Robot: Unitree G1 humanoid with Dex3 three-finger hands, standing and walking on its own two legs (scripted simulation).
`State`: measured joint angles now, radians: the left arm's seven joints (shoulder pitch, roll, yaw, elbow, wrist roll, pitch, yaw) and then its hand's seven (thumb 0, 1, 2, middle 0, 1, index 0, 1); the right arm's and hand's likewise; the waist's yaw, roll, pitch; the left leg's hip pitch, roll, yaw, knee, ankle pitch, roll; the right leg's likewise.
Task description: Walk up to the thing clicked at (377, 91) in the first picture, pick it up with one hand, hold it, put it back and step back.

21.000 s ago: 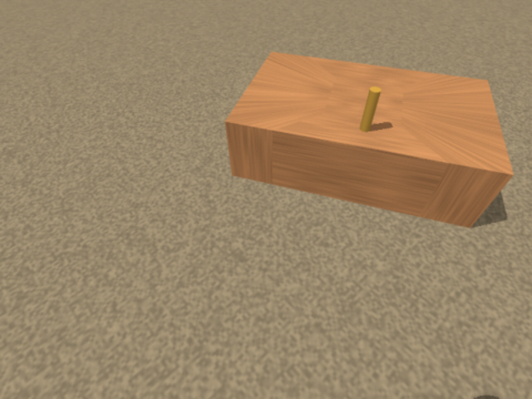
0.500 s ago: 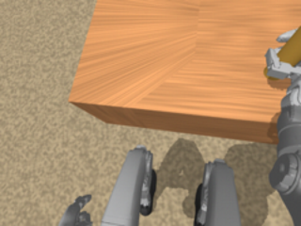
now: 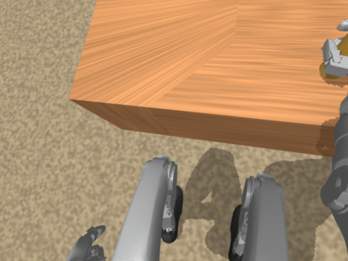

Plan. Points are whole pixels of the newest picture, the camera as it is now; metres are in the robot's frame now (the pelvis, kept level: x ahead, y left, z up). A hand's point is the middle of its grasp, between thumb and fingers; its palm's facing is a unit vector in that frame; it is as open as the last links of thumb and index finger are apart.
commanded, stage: lower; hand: right
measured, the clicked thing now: out of the picture +0.55 -0.23 +0.04
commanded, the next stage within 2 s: loosen in 0.68 s
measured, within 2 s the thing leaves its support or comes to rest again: rests again in 0.42 s
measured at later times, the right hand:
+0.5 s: hand (335, 56) +0.55 -0.22 -0.02, palm faces +0.22 +0.98 -0.01, open 6.1 cm
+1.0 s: hand (335, 55) +0.56 -0.22 -0.03, palm faces +0.23 +0.97 -0.02, open 6.1 cm
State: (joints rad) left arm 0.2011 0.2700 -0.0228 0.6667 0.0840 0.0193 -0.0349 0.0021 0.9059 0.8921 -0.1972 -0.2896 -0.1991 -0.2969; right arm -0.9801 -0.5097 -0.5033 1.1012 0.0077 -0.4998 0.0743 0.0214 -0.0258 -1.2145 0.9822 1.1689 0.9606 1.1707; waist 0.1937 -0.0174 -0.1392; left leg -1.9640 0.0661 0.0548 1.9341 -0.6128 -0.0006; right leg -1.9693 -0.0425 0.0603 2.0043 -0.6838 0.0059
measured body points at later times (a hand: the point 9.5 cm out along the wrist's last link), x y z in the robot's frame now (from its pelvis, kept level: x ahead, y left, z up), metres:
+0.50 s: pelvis -0.01 +0.00 -0.03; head +0.22 -0.03 +0.35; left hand +0.04 +0.28 -0.15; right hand +0.54 -0.27 -0.02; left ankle +0.10 +0.13 -0.42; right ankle +0.07 -0.12 -0.42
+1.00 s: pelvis -0.01 +0.00 -0.05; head +0.22 -0.03 +0.33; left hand +0.04 +0.29 -0.16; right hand +0.54 -0.28 -0.03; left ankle +0.10 +0.13 -0.42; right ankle +0.07 -0.12 -0.42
